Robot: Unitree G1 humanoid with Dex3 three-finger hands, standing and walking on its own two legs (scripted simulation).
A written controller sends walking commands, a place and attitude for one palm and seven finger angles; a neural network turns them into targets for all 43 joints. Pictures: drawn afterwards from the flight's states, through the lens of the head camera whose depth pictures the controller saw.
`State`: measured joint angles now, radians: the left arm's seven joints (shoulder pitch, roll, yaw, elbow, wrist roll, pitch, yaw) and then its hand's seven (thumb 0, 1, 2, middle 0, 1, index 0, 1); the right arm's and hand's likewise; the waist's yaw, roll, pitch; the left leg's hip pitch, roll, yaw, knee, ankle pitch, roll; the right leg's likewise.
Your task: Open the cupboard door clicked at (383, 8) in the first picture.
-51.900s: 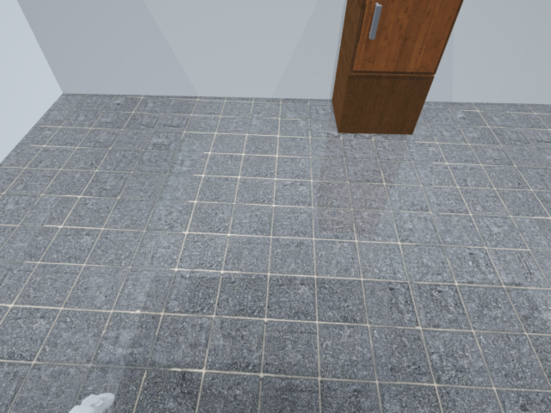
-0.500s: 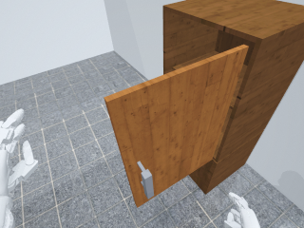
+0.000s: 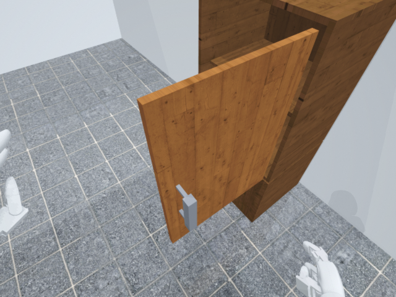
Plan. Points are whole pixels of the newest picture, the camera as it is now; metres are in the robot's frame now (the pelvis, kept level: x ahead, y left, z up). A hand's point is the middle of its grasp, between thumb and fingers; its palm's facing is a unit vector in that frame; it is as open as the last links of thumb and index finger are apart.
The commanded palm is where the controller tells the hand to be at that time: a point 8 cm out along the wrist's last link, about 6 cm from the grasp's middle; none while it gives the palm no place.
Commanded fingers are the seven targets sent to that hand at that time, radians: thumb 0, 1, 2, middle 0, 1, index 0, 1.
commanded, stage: step back with the hand held close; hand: left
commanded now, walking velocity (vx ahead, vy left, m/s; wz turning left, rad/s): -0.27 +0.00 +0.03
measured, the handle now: (185, 207) +0.34 +0.06 -0.09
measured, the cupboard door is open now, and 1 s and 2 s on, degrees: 89 89 89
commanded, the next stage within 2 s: stop stepping back and stand still in 0.90 s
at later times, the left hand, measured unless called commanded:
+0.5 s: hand out of the picture +0.12 +0.27 +0.16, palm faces +0.46 -0.74 -0.49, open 7.4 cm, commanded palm +0.05 +0.31 +0.18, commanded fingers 0.00 0.90 0.90 -0.20 -0.30 -0.20 -0.30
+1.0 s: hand out of the picture +0.05 +0.29 +0.16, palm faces +0.38 -0.84 -0.40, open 7.4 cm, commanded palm -0.01 +0.32 +0.18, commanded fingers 0.00 0.90 0.90 -0.20 -0.30 -0.20 -0.30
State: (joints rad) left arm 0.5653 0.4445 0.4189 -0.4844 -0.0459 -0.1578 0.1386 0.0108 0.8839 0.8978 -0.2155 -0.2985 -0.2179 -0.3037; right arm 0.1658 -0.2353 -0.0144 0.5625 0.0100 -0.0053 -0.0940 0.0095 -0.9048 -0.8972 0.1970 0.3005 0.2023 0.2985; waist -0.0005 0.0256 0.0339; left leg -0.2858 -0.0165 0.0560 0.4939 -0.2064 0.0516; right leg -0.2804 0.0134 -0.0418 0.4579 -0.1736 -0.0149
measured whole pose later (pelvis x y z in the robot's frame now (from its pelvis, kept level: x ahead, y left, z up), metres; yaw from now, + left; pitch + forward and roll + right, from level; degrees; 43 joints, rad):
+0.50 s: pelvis -0.07 +0.00 -0.01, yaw +3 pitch +1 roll -2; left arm 0.51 0.41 0.43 -0.52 -0.03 -0.22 0.14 0.01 0.89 0.90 -0.21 -0.30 -0.21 -0.30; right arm 0.13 -0.20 0.00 0.60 -0.01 -0.08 -0.06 0.01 -0.90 -0.90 0.20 0.30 0.21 0.30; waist 0.03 0.02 0.07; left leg -0.45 -0.01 0.01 0.54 -0.10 0.05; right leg -0.29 0.10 0.07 0.56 -0.28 -0.02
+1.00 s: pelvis -0.16 +0.02 +0.00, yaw -1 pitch +6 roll -6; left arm 0.53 0.45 0.42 -0.62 -0.05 -0.20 0.14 0.01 0.89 0.90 -0.21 -0.30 -0.21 -0.30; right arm 0.14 -0.14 0.02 0.64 -0.03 -0.14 -0.06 0.01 -0.90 -0.90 0.20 0.30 0.21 0.30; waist 0.04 -0.04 -0.02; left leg -0.46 0.03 0.03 0.24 0.11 0.08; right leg -0.19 0.08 0.02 0.88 -0.55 -0.01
